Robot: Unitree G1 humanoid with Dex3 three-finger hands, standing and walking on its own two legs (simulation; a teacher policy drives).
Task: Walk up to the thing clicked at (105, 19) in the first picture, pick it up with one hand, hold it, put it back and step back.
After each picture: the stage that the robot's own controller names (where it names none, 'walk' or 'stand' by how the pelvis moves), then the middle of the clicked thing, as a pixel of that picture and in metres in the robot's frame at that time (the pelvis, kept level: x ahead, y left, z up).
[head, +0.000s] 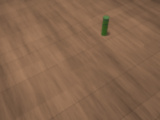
stand; (105, 26) +1.53 -0.26 -0.65
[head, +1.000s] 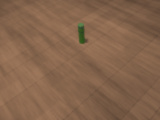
walk; (81, 33) +1.42 +0.09 -0.63
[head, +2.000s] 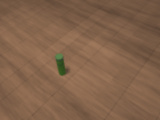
walk; (60, 65) +0.91 +0.25 -0.64
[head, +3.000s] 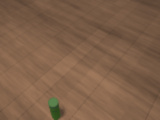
walk; (54, 109) +0.50 +0.19 -0.63
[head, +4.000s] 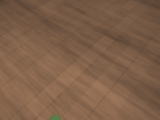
walk; out of the picture +0.38 +0.20 -0.65
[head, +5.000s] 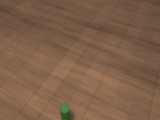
stand; (65, 114) +0.46 +0.11 -0.64
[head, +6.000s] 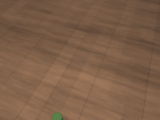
stand; out of the picture +0.41 +0.18 -0.65
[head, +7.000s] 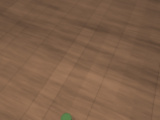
walk; out of the picture +0.38 +0.10 -0.65
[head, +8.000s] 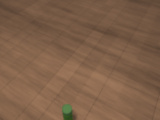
walk; (67, 115) +0.48 +0.09 -0.65
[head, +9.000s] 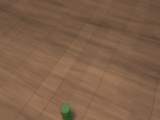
stand; (66, 114) +0.44 +0.14 -0.63
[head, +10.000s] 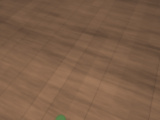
stand; out of the picture +0.41 +0.17 -0.66
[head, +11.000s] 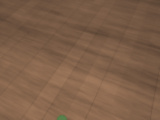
stand; out of the picture +0.39 +0.16 -0.66
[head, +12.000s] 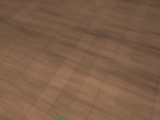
stand; out of the picture +0.39 +0.16 -0.66
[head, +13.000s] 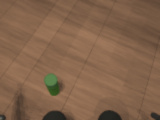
go down; (52, 86) +0.44 +0.15 -0.47
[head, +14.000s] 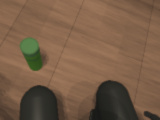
go down; (33, 56) +0.48 +0.19 -0.28
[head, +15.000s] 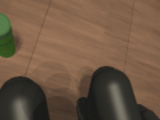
close in; (2, 39) +0.47 +0.22 -0.19
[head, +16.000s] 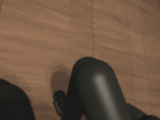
close; out of the picture +0.47 +0.25 -0.16
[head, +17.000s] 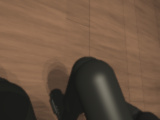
lift; out of the picture +0.45 +0.25 -0.17
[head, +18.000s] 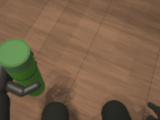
lift; (27, 74) +0.34 +0.18 +0.01
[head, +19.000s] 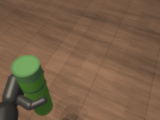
hold; (36, 90) +0.30 +0.16 +0.03
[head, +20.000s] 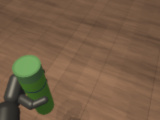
hold; (37, 89) +0.31 +0.16 +0.04
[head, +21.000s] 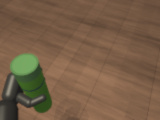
hold; (35, 87) +0.31 +0.17 +0.04
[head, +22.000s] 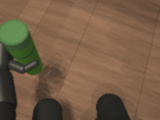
crouch; (25, 53) +0.42 +0.17 -0.03
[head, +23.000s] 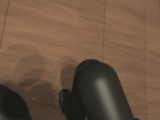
lower; out of the picture +0.48 +0.26 -0.15
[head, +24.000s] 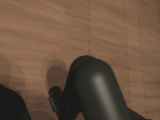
lower; out of the picture +0.47 +0.27 -0.17
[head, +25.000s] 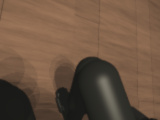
lower; out of the picture +0.45 +0.26 -0.17
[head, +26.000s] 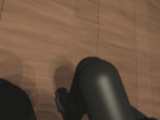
lower; out of the picture +0.45 +0.26 -0.17
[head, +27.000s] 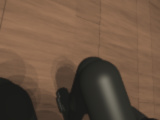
rest; out of the picture +0.44 +0.26 -0.17
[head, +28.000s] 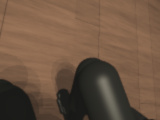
open; out of the picture +0.45 +0.25 -0.17
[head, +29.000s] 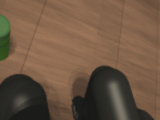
stand; out of the picture +0.45 +0.23 -0.19
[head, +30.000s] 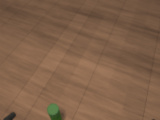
stand; (55, 115) +0.40 +0.16 -0.56
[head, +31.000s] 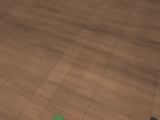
stand; out of the picture +0.40 +0.16 -0.60
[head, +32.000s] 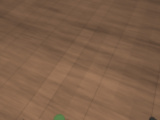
stand; out of the picture +0.39 +0.16 -0.60
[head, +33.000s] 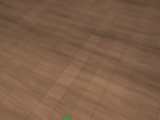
stand; out of the picture +0.41 +0.14 -0.65
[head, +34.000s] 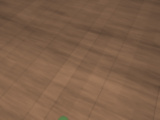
stand; out of the picture +0.39 +0.16 -0.66
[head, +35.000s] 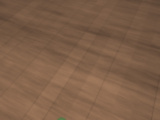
stand; out of the picture +0.38 +0.16 -0.66
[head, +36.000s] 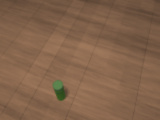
walk; (59, 91) +0.51 +0.17 -0.63
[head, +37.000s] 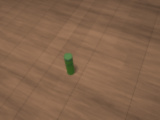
walk; (69, 64) +0.81 +0.17 -0.63
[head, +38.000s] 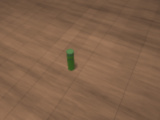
stand; (70, 60) +1.03 +0.15 -0.64
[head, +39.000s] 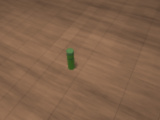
stand; (70, 59) +1.02 +0.14 -0.66
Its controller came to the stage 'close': yes
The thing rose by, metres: 0.69
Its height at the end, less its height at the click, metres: +0.00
